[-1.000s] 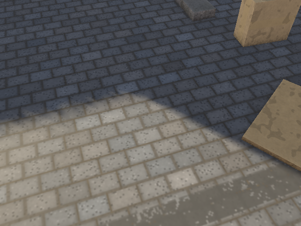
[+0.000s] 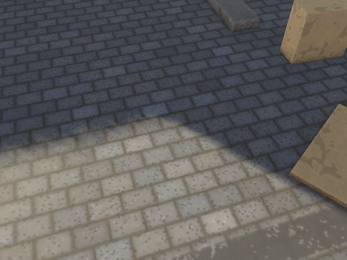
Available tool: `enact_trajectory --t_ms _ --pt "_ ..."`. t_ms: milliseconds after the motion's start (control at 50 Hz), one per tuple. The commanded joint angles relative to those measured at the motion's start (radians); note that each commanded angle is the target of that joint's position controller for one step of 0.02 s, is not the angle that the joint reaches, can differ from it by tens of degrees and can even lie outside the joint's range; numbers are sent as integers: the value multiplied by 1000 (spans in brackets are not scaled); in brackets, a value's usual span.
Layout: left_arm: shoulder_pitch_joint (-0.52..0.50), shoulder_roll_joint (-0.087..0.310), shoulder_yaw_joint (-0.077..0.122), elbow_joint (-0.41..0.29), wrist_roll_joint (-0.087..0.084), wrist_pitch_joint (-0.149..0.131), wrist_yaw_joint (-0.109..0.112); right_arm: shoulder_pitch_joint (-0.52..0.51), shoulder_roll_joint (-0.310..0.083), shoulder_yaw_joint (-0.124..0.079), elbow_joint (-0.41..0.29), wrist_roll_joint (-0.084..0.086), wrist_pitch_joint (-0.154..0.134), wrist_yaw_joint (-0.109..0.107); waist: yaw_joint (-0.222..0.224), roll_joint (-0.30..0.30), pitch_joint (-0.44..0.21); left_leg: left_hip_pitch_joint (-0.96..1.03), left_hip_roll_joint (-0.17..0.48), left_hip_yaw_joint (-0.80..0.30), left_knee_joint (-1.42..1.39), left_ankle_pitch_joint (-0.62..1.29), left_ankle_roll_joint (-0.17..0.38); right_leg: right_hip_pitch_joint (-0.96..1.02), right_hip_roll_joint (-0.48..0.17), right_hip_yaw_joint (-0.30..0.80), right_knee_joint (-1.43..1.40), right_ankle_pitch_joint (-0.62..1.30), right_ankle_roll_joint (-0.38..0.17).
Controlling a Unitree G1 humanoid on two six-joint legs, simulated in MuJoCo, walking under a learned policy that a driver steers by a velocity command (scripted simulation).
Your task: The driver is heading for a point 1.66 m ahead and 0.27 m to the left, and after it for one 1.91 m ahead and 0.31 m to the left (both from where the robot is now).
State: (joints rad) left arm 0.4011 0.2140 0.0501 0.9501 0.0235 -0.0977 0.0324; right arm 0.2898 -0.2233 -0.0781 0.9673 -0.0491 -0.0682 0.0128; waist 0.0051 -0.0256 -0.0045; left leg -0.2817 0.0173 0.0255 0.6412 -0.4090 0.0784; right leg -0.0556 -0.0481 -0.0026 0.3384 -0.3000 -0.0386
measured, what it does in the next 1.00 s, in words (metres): walks ahead: right foot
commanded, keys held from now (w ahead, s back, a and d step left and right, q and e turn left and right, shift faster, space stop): w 1.00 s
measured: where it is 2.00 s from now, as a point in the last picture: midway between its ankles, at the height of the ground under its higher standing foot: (174, 142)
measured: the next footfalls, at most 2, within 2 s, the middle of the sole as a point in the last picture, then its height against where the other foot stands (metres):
right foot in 0.50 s outside the picture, level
left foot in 1.06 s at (153, 210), level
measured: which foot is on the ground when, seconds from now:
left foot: down 0.00-0.50, up 0.52-1.00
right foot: down 0.00-0.06, up 0.08-0.48, down 0.50-1.00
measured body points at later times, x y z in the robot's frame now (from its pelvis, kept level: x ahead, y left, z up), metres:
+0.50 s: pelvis +0.23 -0.01 -0.03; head +0.26 -0.01 +0.41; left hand +0.46 +0.21 -0.11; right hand +0.14 -0.25 -0.18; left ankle +0.01 +0.14 -0.74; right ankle +0.38 -0.12 -0.75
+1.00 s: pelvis +0.51 -0.01 -0.01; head +0.53 +0.00 +0.44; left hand +0.49 +0.26 -0.15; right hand +0.70 -0.24 -0.11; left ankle +0.70 +0.13 -0.72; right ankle +0.38 -0.12 -0.75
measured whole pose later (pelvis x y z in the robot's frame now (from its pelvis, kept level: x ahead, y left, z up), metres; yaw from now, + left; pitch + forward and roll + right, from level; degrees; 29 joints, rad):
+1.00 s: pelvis +0.51 -0.01 -0.01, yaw +0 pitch +2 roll -3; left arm 0.39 0.24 0.06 0.98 -0.02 -0.08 0.01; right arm 0.06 -0.23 -0.05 0.83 0.02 -0.08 0.02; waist 0.07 0.04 0.00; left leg -0.62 0.09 -0.01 0.55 0.07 0.03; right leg 0.07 0.06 -0.05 0.19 -0.29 -0.02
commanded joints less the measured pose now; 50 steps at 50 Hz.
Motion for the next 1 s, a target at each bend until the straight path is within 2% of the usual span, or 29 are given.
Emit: enact_trajectory --t_ms 20,40,60,80,100,120,140,160,200,240,260,320,420,440,460,480,500,520,540,560,580,600,620,660,720,800,860,940,1000 --pt "-160 184 18 -117 -6 -1 15 15 -37 -17 -52 15 -34 22 -101 -44 115 165 -43 72 -250 240 24 -171 -151 149 -172 -203 -186" --pt "-111 187 17 -96 21 16 -5 82 -41 -20 -15 14 -50 22 -119 -15 105 263 -39 56 -328 325 15 -179 -121 119 -53 -97 -198" --pt "-31 143 9 -65 51 19 -25 161 -60 -23 0 -8 -63 16 -126 32 35 391 19 -22 -313 292 24 -222 -69 78 127 -37 -178" --pt "-178 99 11 -147 -51 25 -21 347 -181 -41 63 118 -42 -7 -144 121 -31 543 227 -332 -270 488 75 -488 46 -64 565 -91 -45" --pt "-101 13 -8 -150 -105 13 -14 399 -252 -48 88 108 -50 -1 -113 246 -61 597 385 -645 -358 383 225 -696 107 59 827 -271 -16" --pt "-80 65 0 -133 -127 3 -15 310 -187 -29 72 88 -54 -3 -79 127 20 554 382 -591 -378 220 222 -809 26 141 959 -238 -31" --pt "-136 100 8 -143 -126 -3 -27 216 -126 -13 45 72 -51 -5 -69 109 77 492 336 -481 -406 149 172 -851 -28 121 979 -147 -46" --pt "-196 105 11 -152 -104 -4 -40 156 -84 11 27 54 -51 -4 -65 97 102 437 292 -394 -444 131 148 -866 -70 81 953 -64 -41" --pt "-271 111 20 -186 -60 -3 -60 148 -32 35 42 50 -48 -9 -50 103 122 355 240 -284 -488 290 125 -817 -111 47 890 23 -20" --pt "-269 77 10 -190 -57 12 -73 135 -51 38 45 52 -44 -26 -25 93 130 280 214 -195 -505 432 123 -767 -124 26 803 68 10" --pt "-300 78 6 -200 -55 16 -73 118 -70 35 37 49 -44 -31 -26 62 139 235 201 -159 -514 466 122 -744 -121 17 729 114 26" --pt "-416 60 -11 -241 -48 26 -64 105 -124 24 18 52 -50 -39 -45 80 167 144 175 -88 -568 479 109 -623 -79 -10 463 270 28" --pt "-492 96 0 -274 -58 23 -65 188 -133 15 38 89 -36 -35 -42 75 174 314 239 -55 -539 558 82 -569 -24 -13 255 294 -30" --pt "-469 114 9 -273 -58 18 -67 181 -144 11 36 83 -30 -35 -22 99 139 358 246 -47 -490 684 69 -517 -5 -20 237 275 -45" --pt "-417 138 20 -263 -59 8 -72 177 -158 6 31 61 -23 -35 9 117 68 395 248 -45 -405 837 49 -422 24 -35 237 274 -65" --pt "-292 171 43 -219 -61 7 -76 150 -175 2 20 51 -10 -37 78 147 -24 398 217 -18 -249 961 31 -266 66 -63 236 254 -80" --pt "-120 208 65 -164 -62 12 -74 141 -157 8 10 47 0 -38 157 154 -119 280 172 18 -26 957 0 -22 71 -62 257 246 -102" --pt "31 280 84 -123 -38 17 -66 235 -50 35 -2 48 -4 -34 148 -34 -265 -84 67 39 349 623 -52 363 -155 279 248 133 -211" --pt "84 291 79 -99 -34 17 -74 334 55 68 10 69 -32 -26 108 -240 -437 -261 -80 -97 623 -122 -80 486 -334 764 4 -169 -318" --pt "34 203 54 -92 -42 12 -75 212 -44 39 -17 104 -55 -21 119 -179 -308 -374 -33 -178 733 -130 -56 394 -301 783 -86 -251 -259" --pt "-57 175 44 -97 -41 7 -72 92 -103 27 -63 116 -65 -19 93 -135 -142 -459 14 -138 764 -58 -33 241 -287 643 -104 -195 -218" --pt "-152 157 37 -123 -31 -3 -70 29 -122 20 -81 103 -70 -27 63 -26 -75 -433 71 -123 711 47 -14 86 -264 519 -115 -70 -196" --pt "-208 136 32 -128 -19 -12 -72 24 -109 13 -81 84 -61 -31 19 2 -40 -364 117 -122 648 120 -7 -50 -228 407 -138 43 -180" --pt "-215 101 24 -110 -16 -19 -73 91 -58 12 -67 76 -29 -29 -31 -43 -37 -284 150 -128 592 161 -5 -136 -187 306 -193 87 -188" --pt "-167 133 31 -76 -21 -25 -53 34 -77 2 -93 63 -8 -35 -39 -25 33 -360 169 -106 499 243 -35 -188 -170 206 -256 163 -216" --pt "-105 159 34 -60 -26 -14 -33 -113 -89 -3 -138 50 -14 -28 -1 -4 76 -440 152 -79 217 469 -73 -148 -141 120 -275 230 -201" --pt "-46 178 35 -37 -36 -6 -26 -231 -64 8 -164 58 -22 -15 44 -16 84 -355 99 -23 37 587 -78 -143 -120 57 -277 233 -169" --pt "21 175 38 3 -46 13 -22 -319 -72 15 -201 70 -26 8 69 -21 113 -417 91 -44 -76 532 -57 34 -178 62 -221 247 -161" --pt "16 190 47 12 -47 23 -20 -318 -99 11 -221 68 -36 18 48 -35 89 -384 71 -39 -126 407 -21 129 -217 76 -140 339 -140"
Over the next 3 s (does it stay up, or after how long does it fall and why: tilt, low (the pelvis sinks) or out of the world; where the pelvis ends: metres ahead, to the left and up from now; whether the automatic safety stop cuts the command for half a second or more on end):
stays up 1.61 0.19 0.00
